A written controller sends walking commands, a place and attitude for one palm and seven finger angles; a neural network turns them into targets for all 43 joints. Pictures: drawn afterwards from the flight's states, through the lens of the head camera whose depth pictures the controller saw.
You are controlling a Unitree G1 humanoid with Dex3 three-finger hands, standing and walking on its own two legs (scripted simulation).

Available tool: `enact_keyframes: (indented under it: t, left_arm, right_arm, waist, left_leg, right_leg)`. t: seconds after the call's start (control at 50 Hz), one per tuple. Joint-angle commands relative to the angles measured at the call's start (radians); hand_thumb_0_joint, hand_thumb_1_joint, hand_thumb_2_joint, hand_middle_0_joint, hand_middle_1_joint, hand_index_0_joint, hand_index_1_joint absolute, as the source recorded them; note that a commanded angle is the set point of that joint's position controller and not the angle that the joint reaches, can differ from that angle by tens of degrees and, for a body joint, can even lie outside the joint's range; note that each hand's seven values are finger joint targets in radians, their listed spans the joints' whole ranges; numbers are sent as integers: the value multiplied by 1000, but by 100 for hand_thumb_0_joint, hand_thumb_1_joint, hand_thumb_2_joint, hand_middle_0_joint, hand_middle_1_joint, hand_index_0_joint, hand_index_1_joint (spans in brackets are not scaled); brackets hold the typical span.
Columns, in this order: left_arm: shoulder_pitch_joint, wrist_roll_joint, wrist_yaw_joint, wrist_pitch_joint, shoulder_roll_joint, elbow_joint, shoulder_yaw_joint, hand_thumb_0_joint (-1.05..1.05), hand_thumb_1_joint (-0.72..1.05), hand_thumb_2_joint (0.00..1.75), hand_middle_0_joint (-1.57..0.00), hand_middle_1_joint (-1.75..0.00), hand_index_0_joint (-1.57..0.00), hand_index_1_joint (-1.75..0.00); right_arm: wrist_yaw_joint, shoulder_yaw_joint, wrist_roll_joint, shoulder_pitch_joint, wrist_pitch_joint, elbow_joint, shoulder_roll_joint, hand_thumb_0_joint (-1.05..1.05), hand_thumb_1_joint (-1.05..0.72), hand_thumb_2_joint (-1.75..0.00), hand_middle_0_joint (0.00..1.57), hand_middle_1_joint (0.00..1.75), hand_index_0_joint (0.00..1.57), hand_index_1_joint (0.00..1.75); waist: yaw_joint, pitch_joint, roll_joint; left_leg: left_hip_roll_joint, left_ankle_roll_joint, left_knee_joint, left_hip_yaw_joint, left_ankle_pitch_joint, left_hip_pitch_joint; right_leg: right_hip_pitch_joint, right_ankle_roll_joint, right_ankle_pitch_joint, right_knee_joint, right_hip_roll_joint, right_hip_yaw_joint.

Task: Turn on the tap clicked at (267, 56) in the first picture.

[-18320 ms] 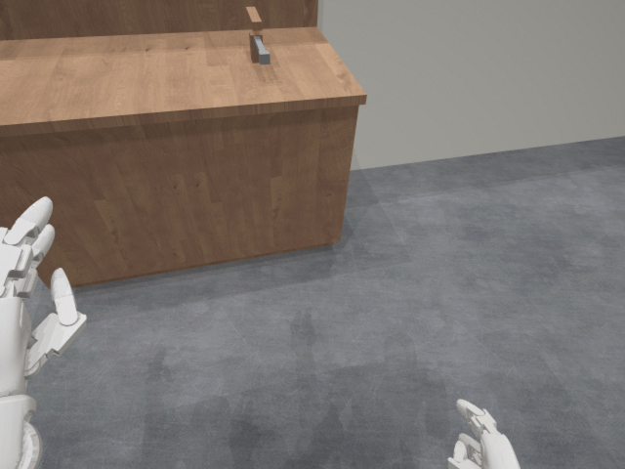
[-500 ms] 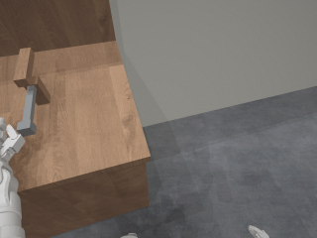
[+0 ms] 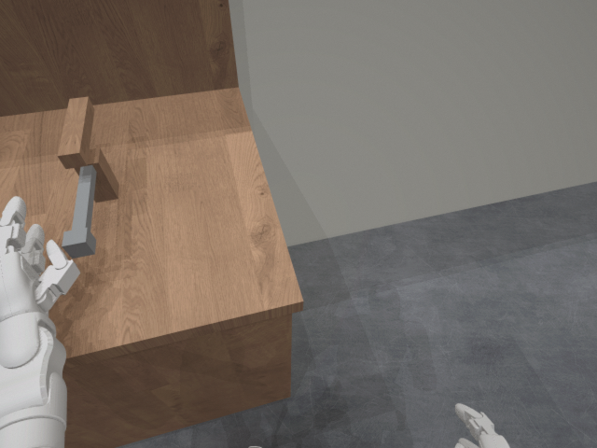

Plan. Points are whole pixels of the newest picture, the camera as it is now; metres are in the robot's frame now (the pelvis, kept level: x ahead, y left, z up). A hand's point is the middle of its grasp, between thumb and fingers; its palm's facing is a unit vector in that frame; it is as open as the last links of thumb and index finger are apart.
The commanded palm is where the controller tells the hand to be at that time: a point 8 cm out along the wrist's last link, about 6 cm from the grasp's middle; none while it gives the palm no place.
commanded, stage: push the lever round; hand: left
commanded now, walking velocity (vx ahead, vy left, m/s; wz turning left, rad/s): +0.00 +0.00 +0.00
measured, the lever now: (79, 243) +0.35 +0.31 +0.08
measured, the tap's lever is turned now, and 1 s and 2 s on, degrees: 0 18 45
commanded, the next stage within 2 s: none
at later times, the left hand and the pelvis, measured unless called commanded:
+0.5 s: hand (93, 271) +0.31 +0.28 +0.07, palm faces +0.55 -0.83 -0.09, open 7.8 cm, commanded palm +0.27 +0.31 +0.07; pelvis -0.01 -0.02 +0.00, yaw +1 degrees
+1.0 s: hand (123, 258) +0.33 +0.25 +0.07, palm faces +0.63 -0.77 -0.07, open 7.8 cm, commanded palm +0.29 +0.28 +0.07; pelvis -0.01 -0.03 +0.00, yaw +1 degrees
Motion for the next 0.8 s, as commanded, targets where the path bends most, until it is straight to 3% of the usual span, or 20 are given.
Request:
enact_keyframes:
  t: [0.0,0.1,0.16,0.26,0.28,0.3,0.44,0.52,0.54,0.56,0.58,0.64,0.66,0.68,0.78]
  left_arm:
    - [-192,2,34,-57,225,-211,49,0,90,90,-15,-15,-15,-15]
    - [-249,28,59,-79,225,-284,24,0,90,90,-15,-15,-15,-15]
    - [-298,35,69,-92,227,-284,17,0,90,90,-15,-15,-15,-15]
    - [-277,27,63,-81,245,-235,39,0,90,90,-15,-15,-15,-15]
    - [-292,24,57,-81,221,-241,13,0,90,90,-15,-15,-15,-15]
    - [-283,22,56,-80,235,-240,23,0,90,90,-15,-15,-15,-15]
    - [-362,28,69,-85,212,-201,-16,0,90,90,-15,-15,-15,-15]
    - [-371,29,89,-92,232,-177,9,0,90,90,-15,-15,-15,-15]
    - [-363,30,94,-92,210,-186,-5,0,90,90,-15,-15,-15,-15]
    - [-361,37,109,-95,232,-190,19,0,90,90,-15,-15,-15,-15]
    - [-348,37,114,-93,196,-187,-9,0,90,90,-15,-15,-15,-15]
    - [-370,44,138,-90,180,-183,-27,0,90,90,-15,-15,-15,-15]
    - [-352,50,152,-86,203,-161,4,0,90,90,-15,-15,-15,-15]
    - [-373,52,158,-83,184,-147,-18,0,90,90,-15,-15,-15,-15]
    - [-382,69,199,-88,162,-177,-30,0,90,90,-15,-15,-15,-15]
  right_arm:
    - [-11,-57,2,-7,-39,-118,-157,0,-90,-90,20,30,20,30]
    - [-13,-55,-4,-21,-41,-119,-152,0,-90,-90,20,30,20,30]
    - [-21,-50,-5,-30,-42,-105,-151,0,-90,-90,20,30,20,30]
    - [-26,-46,-3,-38,-42,-102,-149,0,-90,-90,20,30,20,30]
    - [-26,-44,-3,-39,-44,-106,-147,0,-90,-90,20,30,20,30]
    - [-26,-45,-2,-37,-45,-107,-149,0,-90,-90,20,30,20,30]
    - [-28,-41,-1,-40,-50,-102,-151,0,-90,-90,20,30,20,30]
    - [-26,-42,-3,-39,-47,-97,-151,0,-90,-90,20,30,20,30]
    - [-25,-43,-5,-41,-47,-103,-149,0,-90,-90,20,30,20,30]
    - [-25,-44,-4,-39,-44,-95,-148,0,-90,-90,20,30,20,30]
    - [-21,-44,-6,-40,-44,-98,-143,0,-90,-90,20,30,20,30]
    - [-16,-43,-7,-40,-42,-98,-144,0,-90,-90,20,30,20,30]
    - [-18,-44,-9,-39,-37,-93,-146,0,-90,-90,20,30,20,30]
    - [-17,-40,-6,-42,-34,-94,-143,0,-90,-90,20,30,20,30]
    - [-12,-45,-14,-42,-28,-96,-139,0,-90,-90,20,30,20,30]
  waist:
    - [5,-202,51]
    - [-6,-226,86]
    - [-19,-214,83]
    - [-7,-222,71]
    - [-15,-223,77]
    - [-9,-231,77]
    - [-29,-205,35]
    - [-23,-215,10]
    - [-19,-232,36]
    - [-16,-230,42]
    - [-18,-237,56]
    - [-26,-227,27]
    - [-18,-213,21]
    - [-31,-195,13]
    - [-23,-246,30]
  left_leg:
    - [31,-49,-135,-64,360,184]
    - [27,-44,-131,-60,323,206]
    - [25,-37,-127,-58,275,191]
    - [15,-20,-129,-41,225,157]
    - [12,-21,-129,-39,230,161]
    - [13,-20,-128,-39,232,158]
    - [7,-3,-125,-31,157,127]
    - [3,1,-121,-25,150,109]
    - [0,2,-117,-16,160,114]
    - [2,2,-115,-18,167,119]
    - [0,2,-115,-13,176,122]
    - [0,4,-110,-13,174,115]
    - [1,4,-111,-12,167,100]
    - [1,5,-112,-13,150,93]
    - [-1,4,-106,-6,181,116]
  right_leg:
    - [71,-19,241,-68,15,6]
    - [70,-22,225,-71,15,15]
    - [61,-21,207,-74,14,20]
    - [96,-21,204,-86,9,30]
    - [96,-21,215,-87,8,30]
    - [102,-21,218,-86,8,32]
    - [90,-14,177,-103,4,43]
    - [110,-10,183,-108,0,52]
    - [119,-9,196,-107,-3,57]
    - [122,-10,201,-109,-3,58]
    - [123,-10,213,-106,-4,58]
    - [118,-7,221,-108,-5,59]
    - [122,-6,212,-112,-6,61]
    - [107,-5,196,-117,-7,63]
    - [131,-5,234,-110,-9,65]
